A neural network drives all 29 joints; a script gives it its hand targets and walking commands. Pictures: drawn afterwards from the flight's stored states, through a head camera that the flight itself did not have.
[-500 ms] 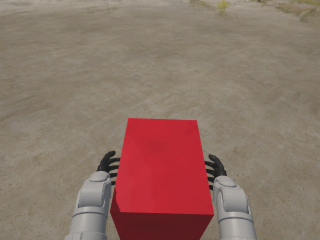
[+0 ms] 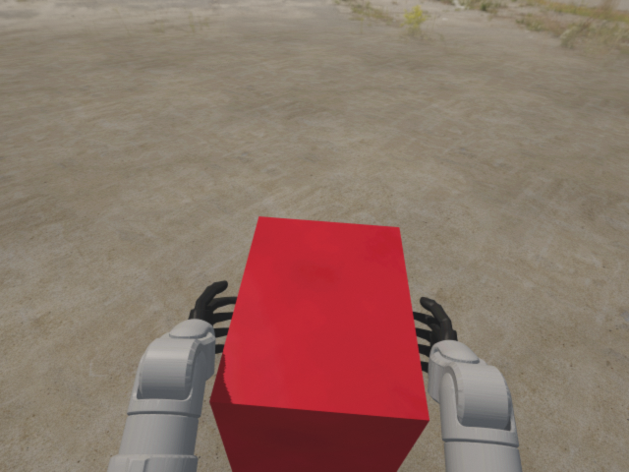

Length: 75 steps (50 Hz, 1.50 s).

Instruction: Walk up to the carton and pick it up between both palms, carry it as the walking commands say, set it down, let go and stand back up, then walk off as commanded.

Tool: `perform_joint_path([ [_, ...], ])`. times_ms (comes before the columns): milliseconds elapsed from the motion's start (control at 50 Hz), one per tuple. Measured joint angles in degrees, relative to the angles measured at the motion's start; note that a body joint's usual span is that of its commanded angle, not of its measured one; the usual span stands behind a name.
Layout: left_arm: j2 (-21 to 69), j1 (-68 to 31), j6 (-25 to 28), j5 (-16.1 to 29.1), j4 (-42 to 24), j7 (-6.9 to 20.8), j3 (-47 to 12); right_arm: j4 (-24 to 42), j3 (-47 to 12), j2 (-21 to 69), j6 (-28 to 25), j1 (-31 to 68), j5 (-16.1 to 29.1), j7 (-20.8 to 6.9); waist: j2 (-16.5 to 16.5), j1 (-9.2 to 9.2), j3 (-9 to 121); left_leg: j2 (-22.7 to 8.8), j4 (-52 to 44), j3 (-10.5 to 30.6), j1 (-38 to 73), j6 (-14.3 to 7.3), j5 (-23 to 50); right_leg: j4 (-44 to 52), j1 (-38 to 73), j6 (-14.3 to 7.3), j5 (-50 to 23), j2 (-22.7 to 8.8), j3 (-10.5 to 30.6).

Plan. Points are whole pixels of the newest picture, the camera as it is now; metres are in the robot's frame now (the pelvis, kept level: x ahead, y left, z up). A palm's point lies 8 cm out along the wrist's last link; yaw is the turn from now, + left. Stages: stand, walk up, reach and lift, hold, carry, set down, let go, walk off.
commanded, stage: carry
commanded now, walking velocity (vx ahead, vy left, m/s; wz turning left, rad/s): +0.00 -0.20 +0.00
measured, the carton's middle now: (319, 346) +0.33 +0.00 +0.02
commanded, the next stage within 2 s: none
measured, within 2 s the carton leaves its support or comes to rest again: neither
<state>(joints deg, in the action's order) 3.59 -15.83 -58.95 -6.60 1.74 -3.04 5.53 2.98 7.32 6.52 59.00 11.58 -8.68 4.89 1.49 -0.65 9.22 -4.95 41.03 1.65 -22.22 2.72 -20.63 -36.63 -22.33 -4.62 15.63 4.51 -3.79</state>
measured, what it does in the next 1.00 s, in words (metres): steps to the right: left foot, then right foot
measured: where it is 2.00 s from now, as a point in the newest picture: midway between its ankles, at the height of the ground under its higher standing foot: outside the picture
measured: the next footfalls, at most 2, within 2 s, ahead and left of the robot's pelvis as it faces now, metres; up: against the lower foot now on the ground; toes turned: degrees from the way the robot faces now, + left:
left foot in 0.52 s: -0.05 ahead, +0.05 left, +0.00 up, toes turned +15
right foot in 0.90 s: +0.00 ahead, -0.29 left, +0.00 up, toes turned -6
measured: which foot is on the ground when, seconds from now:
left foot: down 0.00-0.26, up 0.28-0.50, down 0.52-0.90, up 0.92-1.00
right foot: down 0.00-0.52, up 0.54-0.88, down 0.90-1.00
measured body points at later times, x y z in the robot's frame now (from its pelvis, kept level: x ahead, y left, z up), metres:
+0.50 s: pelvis -0.06 -0.05 +0.00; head -0.09 -0.04 +0.45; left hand +0.19 +0.13 +0.08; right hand +0.23 -0.17 +0.09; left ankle -0.09 +0.04 -0.71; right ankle +0.04 -0.07 -0.72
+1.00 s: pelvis -0.09 -0.17 +0.00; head -0.09 -0.19 +0.45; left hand +0.20 -0.04 +0.08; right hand +0.18 -0.34 +0.06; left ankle -0.11 -0.01 -0.69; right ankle -0.04 -0.29 -0.72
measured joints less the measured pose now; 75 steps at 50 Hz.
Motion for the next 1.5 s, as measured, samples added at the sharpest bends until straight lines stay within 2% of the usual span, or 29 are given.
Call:
perform_joint_path([
  [60, 1.53, -0.2, -4.14, -0.57, -4.29, -1.06, -0.8, 4.6, 0.17, -1.69, 4.05, -0.5, 2.42, 0.18, -1.36, 1.53, 0.05, -0.19, 1.89, -2.95, -2.2, -1.66, -5.04, -1.52, -2.24, -0.94, 0.52, -0.91, -1.11],
  [100, 2.32, 1.14, -6.73, -1.06, -8.09, -1.39, -0.51, 6.55, 0.2, -1.69, 6.43, -0.25, 3.47, 0.36, -2.59, 2.23, -0.26, -0.16, -0.87, -4.27, -1.71, -1.96, -0.48, -1.77, -3.08, -1.25, 0.19, -1.38, -0.65],
  [140, 2.88, 2.56, -9.0, -1.3, -11.77, -1.64, -0.11, 8.16, 0.21, -1.3, 8.49, 0.11, 3.93, 0.46, -3.19, 2.98, -0.69, -0.44, -3.18, -5.2, -1.17, -1.01, 4.82, -2.11, -3.65, -1.41, -0.13, -1.54, -0.41],
  [200, 3.18, 4.31, -11.57, -1.44, -15.87, -1.81, 0.64, 9.57, 0.12, 0.0, 10.16, 0.05, 3.91, 0.52, -3.18, 3.42, -0.69, -1.01, -2.85, -5.46, -1.63, 1.24, 4.57, -3.01, -4.6, -1.58, -0.25, -1.16, -0.27],
  [260, 3.33, 5.22, -13.42, -1.2, -17.84, -1.76, 1.33, 10.93, -0.43, 0.97, 11.24, -1.1, 3.28, 0.57, -1.77, 2.95, -0.39, -2.32, -0.76, -4.81, -2.72, 1.65, 3.56, -3.37, -4.89, -2.1, -0.4, -0.01, -0.97],
  [340, 4.41, 5.02, -14.32, -1.63, -17.8, -1.66, 0.9, 13.28, -0.44, 0.22, 12.78, -2.72, 3.38, 0.54, -1.85, 2.24, -0.37, -1.63, 11.86, -4.93, -7.56, -0.58, -7.57, -2.11, -4.97, -3.49, -1.46, -0.6, -3.34],
  [400, 4.14, 6.1, -14.24, -1.64, -17.7, -1.58, 0.49, 12.7, -0.14, 0.49, 13.64, -2.13, 3.16, 0.55, -2.25, 1.46, -0.16, -0.57, 16.77, -7.33, -8.03, -1.52, -8.35, 1.29, -4.56, -3.84, -3.89, -0.82, -4.34],
  [460, 4.01, 6.79, -14.24, -1.56, -18.28, -1.57, 0.58, 12.44, 0.03, 1.08, 13.58, -2.02, 2.93, 0.55, -2.62, 0.45, 0.48, 1.06, 9.68, -9.59, -3.99, -2.66, -7.56, 5.28, -4.51, -4.04, -6.71, -0.68, -5.24],
  [500, 3.98, 6.85, -14.27, -1.6, -19.14, -1.59, 0.65, 12.71, -0.1, 1.18, 13.16, -1.98, 3.08, 0.51, -2.63, -0.2, 0.82, 1.94, -0.7, -10.8, 1.14, -3.77, -4.69, 7.43, -4.7, -4.05, -8.41, -0.09, -6.03],
  [520, 3.68, 6.81, -14.19, -1.57, -19.52, -1.59, 0.66, 12.58, -0.39, 1.2, 12.69, -1.9, 3.17, 0.48, -3.15, -0.22, 0.86, 2.28, -5.3, -11.18, 2.82, -4.3, -0.91, 7.66, -5.05, -3.58, -8.82, -0.21, -6.31],
  [540, 3.13, 7.02, -14.08, -1.36, -19.71, -1.56, 0.72, 12.02, -1.01, 1.22, 12.07, -1.88, 3.14, 0.47, -4.3, -0.38, 0.52, 2.83, -6.68, -11.59, 3.38, -4.55, 1.14, 6.69, -5.38, -1.73, -7.5, -0.79, -5.87],
  [560, 2.82, 7.61, -13.94, -1.09, -19.86, -1.54, 0.71, 11.68, -1.51, 1.21, 11.91, -1.9, 2.99, 0.49, -4.07, -0.54, 0.35, 2.41, -6.81, -11.59, 3.57, -4.57, 1.71, 3.55, -6.21, 0.58, -3.46, -0.69, -5.39],
  [600, 2.46, 8.39, -13.92, -0.62, -20.07, -1.53, 0.49, 11.86, -2.19, 1.12, 12.09, -2.41, 2.67, 0.49, -2.55, -0.9, 0.18, 0.85, -7.03, -11.51, 4.08, -4.39, 1.85, -7.31, -9.08, 3.25, 1.76, -1.0, -3.42],
  [680, 2.21, 7.34, -14.1, -0.19, -19.22, -1.54, -0.07, 13.31, -2.27, 0.99, 12.04, -3.92, 2.32, 0.45, -1.99, -0.92, -0.14, -1.12, -8.99, -11.13, 5.5, -3.14, 3.17, -19.57, -11.35, 6.53, 2.31, -4.83, 2.02],
  [760, 1.7, 5.76, -13.74, 0.31, -18.45, -1.54, -0.34, 14.0, -1.71, 1.06, 12.13, -3.18, 1.92, 0.43, -2.15, -0.33, -0.82, -4.05, -8.46, -11.08, 5.18, -1.32, 3.54, -17.18, -9.68, 8.24, 3.64, -8.42, 3.69],
  [860, 1.43, 4.09, -13.52, 0.35, -17.44, -1.57, -0.39, 13.73, -0.73, 1.24, 12.32, -1.71, 1.58, 0.28, -1.75, 0.87, -1.31, -7.96, -6.7, -10.8, 3.15, 1.97, 3.73, -3.48, -3.6, 8.5, 2.79, -9.09, 0.13],
  [900, 1.9, 3.54, -13.23, 0.12, -16.97, -1.55, -0.1, 13.71, -0.33, 1.22, 12.24, -1.4, 1.47, 0.19, -1.54, 1.16, -1.46, -9.12, -4.69, -10.58, 1.74, 3.59, 3.19, 4.45, -0.16, 7.74, -1.8, -8.36, -1.56],
  [920, 2.89, 3.53, -12.4, -0.26, -16.19, -1.55, 0.02, 13.73, 0.25, 0.84, 12.13, -1.42, 1.58, 0.11, 0.21, 1.42, -1.92, -10.33, -3.13, -9.46, 0.64, 3.97, 2.54, 4.66, -0.37, 6.68, -3.78, -7.15, -2.38],
  [940, 4.08, 3.58, -11.71, -0.86, -15.52, -1.58, -0.07, 14.1, 0.95, 0.34, 12.22, -1.82, 1.93, -0.01, 1.73, 1.84, -2.37, -10.38, -0.8, -7.94, -0.79, 3.57, 0.36, 3.72, -0.97, 5.76, -3.7, -6.51, -3.14],
  [1000, 4.61, 3.93, -11.3, -1.86, -15.32, -1.65, -1.86, 15.4, 2.14, -0.22, 12.43, -3.1, 3.12, -0.21, 2.3, 2.51, -3.55, -5.97, 11.29, -6.72, -5.89, 2.39, -11.99, 0.8, -3.71, 3.85, -1.89, -7.37, -3.25],
  [1060, 4.44, 4.2, -11.23, -1.57, -17.07, -1.54, -1.06, 16.13, 1.6, 0.4, 11.75, -3.01, 3.38, 0.19, 2.62, 2.88, -5.2, -2.76, 19.15, -8.18, -9.23, 1.04, -13.28, 0.43, -5.33, 2.57, -2.45, -7.08, -3.43],
  [1120, 4.38, 4.68, -10.51, -0.72, -19.28, -1.3, 0.09, 17.7, 0.67, 1.07, 10.83, -3.04, 3.52, 0.97, 2.37, 2.4, -6.18, -0.77, 16.19, -9.95, -9.0, -0.28, -10.63, 0.58, -6.47, 1.3, -3.34, -6.05, -4.56],
  [1180, 4.24, 5.63, -9.67, -0.36, -21.51, -1.14, 0.23, 18.96, -0.17, 1.07, 10.31, -2.68, 3.64, 1.23, 1.16, 1.3, -6.3, 0.86, 4.82, -11.18, -4.58, -1.75, -5.58, -0.01, -7.45, 0.17, -3.67, -4.72, -6.03],
  [1200, 4.14, 6.04, -9.41, -0.38, -22.05, -1.12, 0.32, 18.82, -0.48, 1.11, 10.01, -2.54, 3.68, 1.21, 0.04, 1.08, -6.27, 1.37, 0.73, -11.4, -3.06, -3.65, -1.38, -0.57, -7.7, -0.11, -3.54, -4.66, -6.36],
  [1240, 3.9, 7.84, -9.23, -0.38, -22.6, -1.09, 0.8, 17.13, -1.69, 1.13, 9.4, -2.68, 3.54, 1.08, -3.79, 0.12, -6.38, 2.21, -1.62, -12.38, -1.23, -5.44, 1.49, -2.1, -7.49, 0.94, -1.54, -5.41, -5.31],
  [1280, 3.71, 10.16, -9.58, -0.25, -22.96, -1.39, 0.53, 15.56, -2.39, 1.05, 9.71, -3.15, 3.19, 0.54, -3.59, -0.72, -5.55, 0.42, -2.37, -12.17, -0.33, -5.0, 1.71, -10.03, -8.9, 2.98, 5.49, -4.2, -3.51],
  [1360, 3.66, 10.56, -11.51, -0.44, -22.96, -2.13, -0.48, 15.25, -2.51, 0.88, 9.62, -5.48, 3.08, -0.25, -3.05, -1.5, -4.05, -2.07, -6.1, -11.23, 1.6, -2.89, 4.07, -19.78, -9.48, 5.73, 6.21, -5.31, 1.08],
  [1420, 3.43, 8.9, -11.96, -0.08, -22.98, -2.19, -0.48, 16.52, -2.32, 0.89, 9.77, -5.25, 2.72, -0.29, -2.19, -1.35, -3.42, -4.19, -7.24, -10.63, 1.41, -1.33, 5.61, -15.88, -7.18, 7.36, 7.32, -7.27, 2.09],
  [1500, 3.1, 6.27, -11.67, 0.31, -21.94, -2.01, -0.12, 17.24, -1.63, 1.04, 10.23, -3.46, 1.78, -0.36, -0.66, -0.51, -2.79, -7.29, -6.29, -9.83, -0.31, 1.33, 6.48, -2.02, -1.01, 8.22, 5.58, -8.09, 0.42],
])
